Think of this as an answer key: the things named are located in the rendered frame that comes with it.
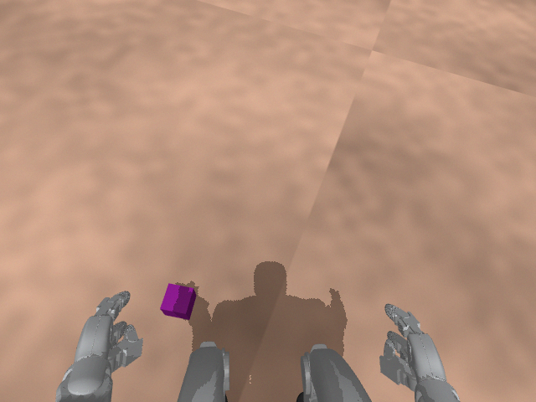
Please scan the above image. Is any right robot arm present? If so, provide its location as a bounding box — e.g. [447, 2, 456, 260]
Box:
[415, 379, 460, 402]

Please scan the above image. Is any cube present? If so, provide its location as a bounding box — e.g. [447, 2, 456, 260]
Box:
[160, 283, 197, 320]

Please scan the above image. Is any left robot arm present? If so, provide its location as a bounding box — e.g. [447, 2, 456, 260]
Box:
[55, 357, 113, 402]

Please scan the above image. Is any right robot hand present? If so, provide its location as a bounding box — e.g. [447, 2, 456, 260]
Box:
[379, 304, 447, 392]

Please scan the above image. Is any left robot hand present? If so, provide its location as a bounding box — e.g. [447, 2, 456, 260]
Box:
[74, 291, 143, 373]

